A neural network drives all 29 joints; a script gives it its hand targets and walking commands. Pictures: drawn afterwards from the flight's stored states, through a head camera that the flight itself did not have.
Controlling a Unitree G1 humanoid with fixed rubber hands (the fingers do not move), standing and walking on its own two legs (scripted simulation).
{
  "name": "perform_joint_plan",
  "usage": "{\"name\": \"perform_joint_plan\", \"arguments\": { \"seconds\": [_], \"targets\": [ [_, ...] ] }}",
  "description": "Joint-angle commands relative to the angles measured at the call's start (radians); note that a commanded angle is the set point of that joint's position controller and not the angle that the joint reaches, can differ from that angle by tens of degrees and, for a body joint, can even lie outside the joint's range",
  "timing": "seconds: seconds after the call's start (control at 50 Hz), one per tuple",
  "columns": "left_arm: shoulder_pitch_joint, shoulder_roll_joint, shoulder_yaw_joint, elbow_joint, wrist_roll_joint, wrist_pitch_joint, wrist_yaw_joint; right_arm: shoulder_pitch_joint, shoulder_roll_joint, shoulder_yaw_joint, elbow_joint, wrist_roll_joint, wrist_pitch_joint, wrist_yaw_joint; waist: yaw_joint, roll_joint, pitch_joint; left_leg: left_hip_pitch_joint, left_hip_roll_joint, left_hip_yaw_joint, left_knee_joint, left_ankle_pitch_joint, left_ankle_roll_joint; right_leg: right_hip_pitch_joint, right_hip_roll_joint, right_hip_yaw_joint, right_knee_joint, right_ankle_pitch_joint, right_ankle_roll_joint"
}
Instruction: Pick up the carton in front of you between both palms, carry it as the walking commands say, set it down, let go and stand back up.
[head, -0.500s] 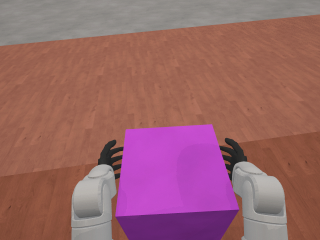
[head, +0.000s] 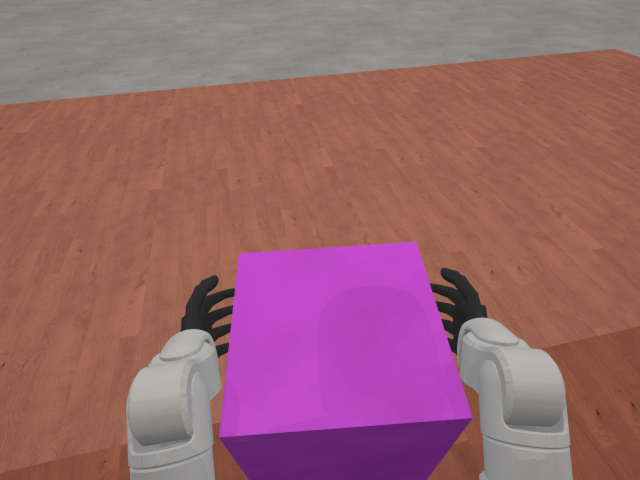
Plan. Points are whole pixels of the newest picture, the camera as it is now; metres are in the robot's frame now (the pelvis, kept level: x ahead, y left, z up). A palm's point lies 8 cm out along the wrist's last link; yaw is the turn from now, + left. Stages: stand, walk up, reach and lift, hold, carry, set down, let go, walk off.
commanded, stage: carry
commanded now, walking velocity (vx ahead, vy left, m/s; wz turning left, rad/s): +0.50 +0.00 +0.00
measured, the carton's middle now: (335, 374) +0.26 +0.00 +0.01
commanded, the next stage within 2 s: none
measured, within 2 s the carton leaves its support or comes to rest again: neither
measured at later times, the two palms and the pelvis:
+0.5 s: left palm (242, 160) +0.63 +0.14 +0.07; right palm (405, 152) +0.66 -0.16 +0.07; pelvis +0.35 -0.03 -0.01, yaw +3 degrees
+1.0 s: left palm (240, 58) +1.05 +0.18 +0.09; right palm (360, 55) +1.04 -0.12 +0.10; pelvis +0.68 +0.03 -0.02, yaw +1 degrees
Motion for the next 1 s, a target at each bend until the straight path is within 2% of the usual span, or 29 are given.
{"name": "perform_joint_plan", "arguments": {
  "seconds": [0.0, 0.06, 0.14, 0.18, 0.2, 0.24, 0.28, 0.3, 0.32, 0.34, 0.36, 0.38, 0.4, 0.44, 0.5, 0.54, 0.64, 0.68, 0.7, 0.74, 0.76, 0.78, 0.8, 0.82, 0.84, 0.86, 0.9, 0.92, 0.98],
  "targets": [
    [-0.430, -0.910, -0.767, -0.022, -0.392, -0.009, -0.247, -0.445, 0.900, 0.679, -0.065, 0.405, -0.014, 0.263, 0.011, 0.145, -0.228, 0.455, 0.271, -0.362, -0.320, 0.194, 0.048, -0.356, -0.062, 0.040, -0.013, 0.179, -0.027],
    [-0.438, -0.944, -0.785, -0.073, -0.381, -0.035, -0.230, -0.465, 0.922, 0.702, -0.109, 0.438, -0.025, 0.279, 0.007, 0.187, -0.202, 0.468, 0.240, -0.227, -0.340, 0.257, 0.045, -0.362, -0.061, -0.015, -0.172, 0.293, -0.009],
    [-0.403, -0.907, -0.781, -0.069, -0.394, -0.023, -0.226, -0.417, 0.854, 0.675, -0.126, 0.405, -0.022, 0.264, -0.001, 0.158, -0.135, 0.523, 0.183, -0.133, -0.333, 0.376, 0.064, -0.347, -0.012, -0.105, -0.467, 0.354, -0.002],
    [-0.385, -0.891, -0.776, -0.062, -0.396, -0.015, -0.228, -0.384, 0.826, 0.665, -0.110, 0.387, -0.009, 0.255, -0.006, 0.207, -0.114, 0.532, 0.163, -0.097, -0.312, 0.485, 0.039, -0.300, 0.010, -0.151, -0.562, 0.405, -0.015],
    [-0.369, -0.863, -0.756, -0.031, -0.380, -0.002, -0.229, -0.339, 0.805, 0.638, -0.041, 0.375, -0.002, 0.255, -0.001, 0.205, -0.097, 0.514, 0.178, -0.091, -0.299, 0.512, 0.035, -0.263, 0.016, -0.162, -0.558, 0.428, -0.028],
    [-0.387, -0.851, -0.754, -0.002, -0.381, 0.004, -0.243, -0.391, 0.800, 0.649, -0.067, 0.364, -0.001, 0.254, -0.002, 0.207, -0.078, 0.511, 0.174, -0.071, -0.224, 0.649, 0.012, -0.196, 0.039, -0.189, -0.583, 0.405, -0.042],
    [-0.403, -0.844, -0.738, 0.015, -0.389, -0.001, -0.249, -0.444, 0.788, 0.670, -0.067, 0.372, -0.001, 0.253, 0.027, 0.172, -0.162, 0.432, 0.123, 0.003, 0.004, 0.680, -0.021, 0.065, 0.108, -0.238, -0.659, 0.370, -0.067],
    [-0.447, -0.839, -0.741, 0.026, -0.396, -0.003, -0.249, -0.479, 0.779, 0.661, -0.061, 0.362, -0.004, 0.254, 0.051, 0.139, -0.249, 0.282, 0.078, 0.001, 0.181, 0.509, -0.045, 0.302, 0.064, -0.175, -0.618, 0.299, -0.092],
    [-0.519, -0.829, -0.734, -0.015, -0.401, -0.020, -0.249, -0.582, 0.807, 0.683, -0.108, 0.396, -0.009, 0.256, 0.084, -0.075, -0.333, 0.027, 0.011, -0.017, 0.512, 0.247, -0.077, 0.516, -0.179, 0.232, -0.665, 0.121, -0.195],
    [-0.552, -0.796, -0.714, 0.022, -0.406, -0.023, -0.246, -0.601, 0.804, 0.695, -0.089, 0.416, -0.010, 0.252, 0.095, -0.284, -0.375, -0.212, -0.102, -0.096, 0.770, -0.251, -0.078, 0.638, -0.342, 0.594, -0.809, 0.201, -0.321],
    [-0.560, -0.830, -0.736, 0.043, -0.437, -0.027, -0.249, -0.607, 0.788, 0.684, -0.051, 0.399, -0.019, 0.243, 0.079, -0.179, -0.349, -0.264, -0.046, -0.237, 0.894, -0.275, -0.031, 0.584, -0.353, 0.578, -0.840, 0.231, -0.305],
    [-0.582, -0.854, -0.749, 0.024, -0.444, -0.037, -0.251, -0.635, 0.817, 0.695, -0.045, 0.402, -0.027, 0.237, 0.090, -0.135, -0.339, -0.280, 0.001, -0.266, 0.931, -0.226, -0.013, 0.508, -0.317, 0.434, -0.808, 0.365, -0.260],
    [-0.649, -0.861, -0.753, 0.044, -0.441, -0.040, -0.248, -0.665, 0.818, 0.677, -0.016, 0.380, -0.036, 0.235, 0.086, -0.063, -0.320, -0.250, 0.039, -0.274, 0.868, -0.205, 0.007, 0.410, -0.304, 0.364, -0.791, 0.357, -0.239],
    [-0.755, -0.868, -0.777, 0.048, -0.475, -0.057, -0.245, -0.706, 0.840, 0.666, 0.036, 0.387, -0.051, 0.223, 0.068, 0.012, -0.323, -0.239, 0.055, -0.264, 0.734, -0.159, -0.010, 0.356, -0.256, 0.276, -0.794, 0.324, -0.215],
    [-0.787, -0.841, -0.760, 0.121, -0.465, -0.073, -0.243, -0.753, 0.816, 0.672, 0.117, 0.368, -0.066, 0.203, 0.069, -0.068, -0.312, -0.244, 0.062, -0.232, 0.590, -0.087, -0.019, 0.285, -0.244, 0.175, -0.805, 0.382, -0.222],
    [-0.813, -0.874, -0.746, 0.171, -0.502, -0.083, -0.245, -0.844, 0.812, 0.692, 0.077, 0.381, -0.082, 0.190, 0.075, -0.110, -0.297, -0.283, 0.061, -0.200, 0.471, -0.040, -0.030, 0.321, -0.221, 0.112, -0.833, 0.415, -0.223],
    [-0.989, -0.787, -0.687, 0.245, -0.497, -0.079, -0.214, -0.959, 0.763, 0.620, 0.203, 0.392, -0.071, 0.169, 0.082, -0.112, -0.235, -0.166, -0.003, -0.106, 0.154, 0.144, -0.027, 0.279, -0.168, -0.005, -0.784, 0.537, -0.183],
    [-1.019, -0.801, -0.677, 0.280, -0.493, -0.069, -0.206, -1.029, 0.770, 0.597, 0.215, 0.406, -0.062, 0.167, 0.082, -0.105, -0.243, -0.121, -0.008, -0.130, 0.065, 0.194, -0.021, 0.303, -0.147, -0.008, -0.751, 0.531, -0.152],
    [-1.057, -0.797, -0.641, 0.295, -0.497, -0.064, -0.202, -1.066, 0.773, 0.593, 0.239, 0.407, -0.054, 0.167, 0.096, -0.088, -0.218, -0.117, -0.022, -0.081, 0.037, 0.200, -0.026, 0.320, -0.150, -0.009, -0.742, 0.552, -0.152],
    [-1.064, -0.826, -0.630, 0.362, -0.493, -0.043, -0.197, -1.075, 0.764, 0.530, 0.294, 0.413, -0.039, 0.175, 0.071, -0.046, -0.232, -0.072, -0.040, -0.095, -0.074, 0.227, -0.017, 0.384, -0.125, -0.037, -0.610, 0.669, -0.123],
    [-1.096, -0.846, -0.612, 0.402, -0.491, -0.035, -0.193, -1.073, 0.747, 0.522, 0.312, 0.410, -0.031, 0.177, 0.023, -0.036, -0.291, 0.095, -0.044, -0.110, -0.107, 0.261, 0.008, 0.370, -0.096, -0.088, -0.438, 0.745, -0.081],
    [-1.110, -0.853, -0.622, 0.371, -0.494, -0.039, -0.192, -1.101, 0.781, 0.509, 0.333, 0.431, -0.027, 0.185, -0.029, 0.072, -0.366, 0.336, 0.032, -0.161, -0.108, 0.341, 0.021, 0.213, -0.037, -0.096, -0.244, 0.542, -0.042],
    [-1.131, -0.866, -0.592, 0.382, -0.496, -0.028, -0.190, -1.082, 0.750, 0.470, 0.392, 0.410, -0.020, 0.189, -0.031, 0.243, -0.458, 0.619, 0.214, -0.435, 0.002, 0.494, 0.078, -0.082, 0.038, -0.053, -0.046, 0.210, -0.017],
    [-1.167, -0.880, -0.611, 0.381, -0.497, -0.016, -0.188, -1.104, 0.771, 0.450, 0.394, 0.422, -0.027, 0.190, -0.049, 0.414, -0.467, 0.734, 0.307, -0.720, -0.054, 0.556, 0.158, -0.321, 0.130, 0.005, 0.159, -0.130, -0.004],
    [-1.216, -0.882, -0.594, 0.415, -0.496, -0.010, -0.184, -1.174, 0.775, 0.434, 0.395, 0.427, -0.016, 0.193, -0.055, 0.399, -0.419, 0.729, 0.312, -0.790, -0.081, 0.466, 0.177, -0.441, 0.103, 0.070, 0.232, -0.156, -0.028],
    [-1.203, -0.907, -0.560, 0.445, -0.487, -0.008, -0.179, -1.221, 0.806, 0.466, 0.357, 0.451, -0.009, 0.198, -0.061, 0.246, -0.415, 0.699, 0.286, -0.731, -0.101, 0.365, 0.172, -0.494, 0.105, 0.079, 0.255, -0.089, -0.052],
    [-1.212, -0.972, -0.539, 0.406, -0.475, -0.019, -0.165, -1.352, 0.932, 0.496, 0.253, 0.521, -0.017, 0.216, -0.034, 0.120, -0.405, 0.592, 0.247, -0.540, -0.082, 0.492, 0.102, -0.441, 0.026, 0.090, 0.153, 0.045, -0.055],
    [-1.256, -0.987, -0.533, 0.323, -0.487, -0.026, -0.163, -1.370, 0.968, 0.514, 0.231, 0.536, -0.017, 0.217, -0.022, 0.102, -0.418, 0.592, 0.234, -0.499, -0.089, 0.507, 0.084, -0.424, 0.021, 0.087, 0.106, 0.086, -0.048],
    [-1.206, -0.986, -0.533, 0.323, -0.448, -0.024, -0.142, -1.270, 0.964, 0.499, 0.242, 0.525, -0.025, 0.213, -0.032, 0.165, -0.418, 0.617, 0.214, -0.455, -0.067, 0.673, 0.113, -0.433, 0.023, 0.063, -0.025, 0.098, -0.043]
  ]
}}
